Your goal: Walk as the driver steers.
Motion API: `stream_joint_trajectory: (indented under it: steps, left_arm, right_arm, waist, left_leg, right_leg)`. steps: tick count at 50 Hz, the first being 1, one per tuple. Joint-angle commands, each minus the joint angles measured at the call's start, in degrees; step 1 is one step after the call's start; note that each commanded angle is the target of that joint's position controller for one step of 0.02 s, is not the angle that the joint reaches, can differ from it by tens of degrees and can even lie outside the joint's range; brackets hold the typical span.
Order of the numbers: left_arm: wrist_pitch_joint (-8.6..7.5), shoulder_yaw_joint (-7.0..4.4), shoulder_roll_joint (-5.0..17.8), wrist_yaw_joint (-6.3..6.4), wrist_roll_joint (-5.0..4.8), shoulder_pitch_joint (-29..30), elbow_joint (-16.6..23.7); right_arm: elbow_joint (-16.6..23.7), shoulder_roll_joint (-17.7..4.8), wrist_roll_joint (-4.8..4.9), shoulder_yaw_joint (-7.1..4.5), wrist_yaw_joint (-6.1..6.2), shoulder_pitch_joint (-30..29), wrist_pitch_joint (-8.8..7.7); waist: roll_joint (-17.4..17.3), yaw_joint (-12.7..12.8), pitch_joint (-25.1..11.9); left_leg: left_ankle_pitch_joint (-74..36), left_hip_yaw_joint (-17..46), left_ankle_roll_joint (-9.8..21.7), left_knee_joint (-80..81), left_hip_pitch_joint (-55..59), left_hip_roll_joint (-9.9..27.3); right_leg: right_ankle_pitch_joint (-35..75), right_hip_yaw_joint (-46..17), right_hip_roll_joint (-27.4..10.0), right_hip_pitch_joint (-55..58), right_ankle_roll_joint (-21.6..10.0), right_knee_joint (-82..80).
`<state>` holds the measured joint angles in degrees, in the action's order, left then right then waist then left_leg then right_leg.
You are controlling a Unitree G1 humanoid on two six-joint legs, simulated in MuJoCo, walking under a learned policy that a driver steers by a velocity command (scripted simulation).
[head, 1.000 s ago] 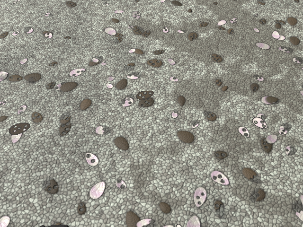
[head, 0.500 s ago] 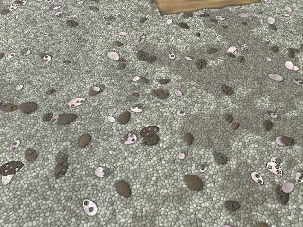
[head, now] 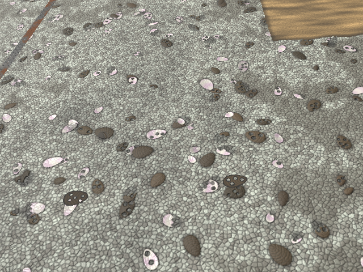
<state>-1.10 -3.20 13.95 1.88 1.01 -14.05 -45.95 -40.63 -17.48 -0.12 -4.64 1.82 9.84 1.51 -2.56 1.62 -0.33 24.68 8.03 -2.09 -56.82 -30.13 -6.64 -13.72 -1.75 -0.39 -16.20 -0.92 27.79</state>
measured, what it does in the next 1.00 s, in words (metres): walks ahead: left foot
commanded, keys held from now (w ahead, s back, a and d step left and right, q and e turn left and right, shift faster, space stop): no key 0.36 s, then w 0.64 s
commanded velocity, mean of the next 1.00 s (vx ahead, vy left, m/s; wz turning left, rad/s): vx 0.21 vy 0.00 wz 0.04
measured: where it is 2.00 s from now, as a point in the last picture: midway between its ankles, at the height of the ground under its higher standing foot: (199, 252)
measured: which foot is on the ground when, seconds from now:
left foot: up 0.00-0.16, down 0.18-0.58, up 0.60-1.00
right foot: down 0.00-1.00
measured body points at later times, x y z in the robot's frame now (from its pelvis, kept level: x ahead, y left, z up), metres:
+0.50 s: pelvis +0.01 +0.01 -0.01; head +0.00 +0.01 +0.44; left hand +0.09 +0.28 -0.14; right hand +0.10 -0.24 -0.14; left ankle -0.02 +0.15 -0.74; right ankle +0.00 -0.10 -0.73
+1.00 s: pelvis +0.18 +0.01 -0.01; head +0.22 +0.00 +0.44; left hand +0.10 +0.26 -0.14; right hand +0.44 -0.20 -0.09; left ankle +0.37 +0.15 -0.71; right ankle +0.02 -0.10 -0.74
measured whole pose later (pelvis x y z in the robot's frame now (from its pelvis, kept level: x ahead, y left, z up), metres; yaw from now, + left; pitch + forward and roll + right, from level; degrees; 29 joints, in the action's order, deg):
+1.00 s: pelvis +0.18 +0.01 -0.01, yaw +1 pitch +2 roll +0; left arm -4.1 -1.7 13.0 0.5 -0.8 -27.7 -55.8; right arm -41.1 -13.8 1.6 -2.2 -2.7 -1.0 -4.6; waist -1.9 6.4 1.7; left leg -1.0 -1.2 1.7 -31.9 -34.8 2.5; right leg -20.0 0.7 0.9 8.6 -1.5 9.5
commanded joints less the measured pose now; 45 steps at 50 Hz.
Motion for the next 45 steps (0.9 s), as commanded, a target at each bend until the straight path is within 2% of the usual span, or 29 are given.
stream_joint_trajectory:
  steps: [1,3,5,7,8,9,10,11,12,13,15,18,20,21,23,24,25,27,28,29,30,31,32,33,34,37,39,42,45]
  left_arm:
    - [-0.8,-0.68,5.7,0.12,-0.57,5.2,4.1]
    - [-0.23,-0.74,6.2,0.2,-0.49,3.8,3.4]
    - [0.34,-1.16,8.3,0.15,-0.56,1.3,2.5]
    - [0.54,-1.02,8.5,-0.03,-1.58,1.3,1.9]
    - [0.12,-0.88,8.2,-0.15,-1.79,-0.2,1.3]
    - [-0.76,-0.42,7.3,-0.56,-0.95,-0.9,1.3]
    - [-1.86,-0.35,6.8,-1.44,0.2,-2.7,1.3]
    - [-2.25,0.05,5.1,-1.53,0.14,-1.0,0.9]
    - [-2.08,-0.14,6.3,-1.44,-0.02,2.6,0.9]
    - [-1.66,-0.15,5.7,-1.19,-0.26,4.1,0.9]
    - [-0.5,-0.27,5.6,-0.66,-0.34,3.6,0.4]
    - [0.06,-0.37,5.2,-0.28,-0.43,3.0,-0.8]
    - [0.31,-0.54,4.9,-0.24,-0.87,1.9,-2.3]
    - [0.18,-0.66,4.9,-0.26,-1.26,2.4,-2.2]
    - [-1.17,-0.64,4.1,-0.64,-2.18,4.9,-0.6]
    - [-2.1,-0.75,4.2,-0.97,-2.59,5.7,-0.1]
    - [-2.93,-0.94,4.5,-1.37,-2.9,5.2,-0.1]
    - [-4.29,-0.96,4.0,-2.3,-3.12,1.0,-1.9]
    - [-4.58,-1.41,4.3,-2.56,-2.8,-3.8,-4.5]
    - [-4.56,-2.08,5.7,-2.65,-2.07,-8.7,-6.8]
    - [-4.69,-3.13,10.2,-2.4,-1.73,-14.5,-7.9]
    - [-5.2,-3.71,14.4,-3.18,-1.09,-17.4,-7.7]
    - [-5.64,-2.47,10.9,-3.07,-0.72,-12.9,-6.5]
    - [-5.78,-1.69,8.3,-2.85,-1.12,-9.8,-5.3]
    - [-5.74,-1.53,8.4,-2.84,-1.26,-8.0,-4.6]
    - [-5.0,-0.23,5.5,-2.74,-1.0,-9.6,-5.4]
    - [-4.55,-0.15,6.1,-2.27,-1.14,-11.9,-6.2]
    - [-3.92,-0.17,7.7,-1.45,-1.04,-12.4,-6.4]
    - [-3.79,-0.26,8.6,-1.12,-1.36,-14.3,-7.2]
  right_arm:
    - [1.9,-1.3,0.24,-0.34,0.14,2.5,-0.03]
    - [2.8,0.8,0.29,0.86,-0.13,-0.8,-0.2]
    - [3.0,-0.3,0.92,0.75,-0.26,-2.0,-0.21]
    - [1.3,-1.2,0.97,0.45,-0.3,0.7,-0.3]
    - [0.9,-2.6,0.46,0.26,-0.18,1.0,-0.27]
    - [1.1,-5.1,-0.13,-0.11,0.26,2.1,-0.15]
    - [0.8,-8.4,-0.27,-0.86,0.56,2.7,0.19]
    - [-0.2,-5.1,-0.29,-0.39,-0.14,2.3,0.14]
    - [0.1,-2.5,-0.5,0.21,-0.68,1.3,-0.14]
    - [-0.3,-1.7,-0.93,0.53,-0.78,1.0,-0.5]
    - [-0.7,-2.1,-0.76,0.58,-0.89,0.7,-1.37]
    - [-1.6,-1.6,-0.56,0.93,-0.71,1.4,-1.98]
    - [-3.0,-2.9,-0.07,0.47,-0.45,3.7,-1.73]
    - [-3.1,-4.5,0.23,0.02,-0.35,4.8,-1.62]
    - [-3.6,-6.9,0.66,-0.45,-0.25,7.5,-2.3]
    - [-3.8,-7.3,0.98,-0.57,-0.16,7.5,-2.93]
    - [-3.8,-6.9,1.07,-0.46,-0.1,6.5,-3.53]
    - [-2.8,-5.8,1.79,-0.12,-0.39,2.0,-3.82]
    - [-2.3,-5.1,1.94,0.06,-0.53,-0.1,-3.67]
    - [-1.9,-3.0,1.47,0.6,-0.54,-1.1,-3.84]
    - [-0.4,1.0,1.24,1.63,-0.53,-2.0,-4.39]
    - [2.0,-1.0,2.26,0.97,-0.08,-3.2,-5.41]
    - [1.3,-3.5,3.05,0.24,-0.26,-1.7,-6.13]
    - [0.0,-3.4,2.93,0.22,-0.86,-0.1,-6.58]
    - [-0.8,-2.8,2.28,0.17,-1.12,0.2,-6.92]
    - [-1.1,-1.6,1.19,-0.02,-2.22,-1.6,-6.81]
    - [-0.5,-0.4,0.94,0.27,-2.61,-3.6,-6.42]
    - [1.7,1.4,1.13,1.21,-3.02,-10.0,-6.45]
    - [3.2,1.1,1.62,1.59,-3.78,-14.9,-6.68]
  waist:
    - [10.0,-3.1,-2.7]
    - [12.4,-1.0,-3.6]
    - [13.9,0.5,-3.7]
    - [12.7,-1.2,-2.5]
    - [11.5,-1.0,-2.3]
    - [7.7,-0.6,-4.3]
    - [0.2,1.8,-5.8]
    - [-3.9,0.6,-6.5]
    - [-1.6,-1.0,-4.0]
    - [-1.0,-1.1,-3.0]
    - [-1.5,-0.7,-0.5]
    - [-1.1,-0.4,0.5]
    - [-2.0,-1.1,0.8]
    - [-3.8,-1.8,3.0]
    - [-9.0,-3.1,7.4]
    - [-9.6,-3.1,9.4]
    - [-9.6,-2.3,9.8]
    - [-7.9,1.0,7.9]
    - [-6.2,3.3,5.9]
    - [-2.5,4.8,3.7]
    - [11.2,5.5,1.6]
    - [20.8,6.2,2.7]
    - [14.0,3.5,5.4]
    - [10.4,2.0,6.6]
    - [8.2,1.3,6.1]
    - [8.2,1.4,4.6]
    - [7.6,1.9,4.2]
    - [7.1,3.1,5.5]
    - [7.7,4.2,7.6]
  left_leg:
    - [-1.4,-1.3,-2.5,0.0,0.1,3.5]
    - [-1.2,-5.0,-3.1,11.5,5.7,5.8]
    - [-0.9,-7.0,-3.1,19.9,10.1,5.6]
    - [-13.2,-7.9,-1.3,34.8,16.3,5.4]
    - [-18.7,-5.9,0.1,38.1,20.4,6.4]
    - [-28.4,-2.0,1.6,35.9,26.3,10.4]
    - [-37.3,0.1,4.1,30.4,29.5,13.7]
    - [-27.6,-0.7,5.8,30.3,24.2,12.5]
    - [-22.2,-0.7,5.5,31.5,21.1,11.2]
    - [-19.7,-0.9,4.9,32.2,19.0,10.9]
    - [-18.3,-1.4,4.1,32.5,16.2,10.2]
    - [-15.8,-1.7,3.5,32.6,14.3,9.7]
    - [1.1,-1.0,5.1,34.2,14.1,9.2]
    - [12.4,2.3,7.0,36.7,13.2,11.0]
    - [25.5,15.5,12.4,44.5,13.4,19.3]
    - [25.2,20.3,14.6,46.4,12.0,22.4]
    - [22.0,21.1,15.1,46.4,12.5,23.4]
    - [14.1,14.5,12.5,43.9,10.7,20.6]
    - [9.8,9.3,10.4,40.8,6.8,16.9]
    - [4.0,3.9,8.0,33.0,3.8,13.1]
    - [0.4,-5.8,3.6,14.5,-4.3,6.0]
    - [8.5,-5.3,2.8,1.3,-14.3,3.0]
    - [7.0,-1.4,3.9,-6.7,-18.1,7.0]
    - [0.7,-1.5,5.1,-8.4,-19.3,9.3]
    - [-4.5,-2.7,5.9,-7.5,-19.3,10.9]
    - [-14.1,-5.4,5.1,-2.1,-15.7,12.6]
    - [-17.4,-7.3,3.6,2.3,-15.6,12.1]
    - [-23.6,-8.8,2.0,13.6,-12.2,11.0]
    - [-28.1,-10.0,1.8,21.1,-8.0,9.6]
  right_leg:
    - [22.7,-9.3,-10.7,5.8,-9.8,-7.6]
    - [24.2,-7.4,-9.5,7.3,-9.4,-6.3]
    - [25.2,-9.1,-10.6,8.3,-10.4,-5.2]
    - [24.3,-9.3,-9.9,7.3,-9.0,-3.9]
    - [22.5,-9.6,-9.4,5.5,-7.1,-3.9]
    - [18.7,-8.4,-8.2,2.1,-4.4,-2.7]
    - [12.3,-4.4,-4.1,-1.0,-2.1,-1.2]
    - [6.6,-0.8,-1.7,2.6,0.4,-1.6]
    - [5.6,-0.1,-1.3,3.2,1.7,-0.4]
    - [6.3,0.1,-1.3,3.6,1.7,0.1]
    - [7.3,-0.1,-1.4,4.0,1.2,0.3]
    - [6.7,-0.3,-1.5,5.0,0.9,0.3]
    - [-6.9,2.9,1.4,2.8,0.7,3.1]
    - [-13.3,4.4,2.6,-1.1,0.4,5.9]
    - [-14.0,5.4,2.9,-9.0,-0.6,14.4]
    - [-12.8,3.3,1.1,-10.2,-1.8,17.2]
    - [-13.5,2.0,-0.3,-11.1,-3.1,17.5]
    - [-11.6,2.8,-0.7,-2.1,-5.2,6.7]
    - [-4.2,4.2,1.0,8.2,-4.9,1.0]
    - [-1.9,0.8,-0.3,15.2,-4.4,-0.7]
    - [-12.7,-17.6,-10.9,21.7,-8.2,-10.2]
    - [-18.0,-39.8,-21.5,23.6,-15.9,-18.9]
    - [-19.6,-39.3,-22.5,21.5,-16.7,-18.5]
    - [-19.1,-32.5,-19.7,20.8,-14.5,-18.0]
    - [-16.2,-27.3,-17.5,20.5,-12.3,-18.6]
    - [2.8,-15.0,-12.7,19.7,-9.3,-19.8]
    - [12.2,-10.3,-11.5,20.2,-9.5,-19.8]
    - [15.1,-5.8,-10.2,16.6,-9.2,-21.0]
    - [13.1,-4.2,-10.9,14.3,-9.4,-22.3]
Velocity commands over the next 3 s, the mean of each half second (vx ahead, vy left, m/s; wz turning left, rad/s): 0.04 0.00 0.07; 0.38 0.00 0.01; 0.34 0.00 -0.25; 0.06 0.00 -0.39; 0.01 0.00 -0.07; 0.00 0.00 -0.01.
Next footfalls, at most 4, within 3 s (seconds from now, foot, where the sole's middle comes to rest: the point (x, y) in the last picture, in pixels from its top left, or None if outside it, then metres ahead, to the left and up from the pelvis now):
0.18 left None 0.02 0.15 -0.78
1.08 left None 0.42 0.14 -0.78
1.56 right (235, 246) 0.59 -0.10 -0.78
2.00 left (171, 240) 0.62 0.15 -0.78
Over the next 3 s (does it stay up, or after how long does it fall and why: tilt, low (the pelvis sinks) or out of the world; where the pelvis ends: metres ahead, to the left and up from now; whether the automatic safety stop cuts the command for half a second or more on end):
stays up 0.58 0.05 0.00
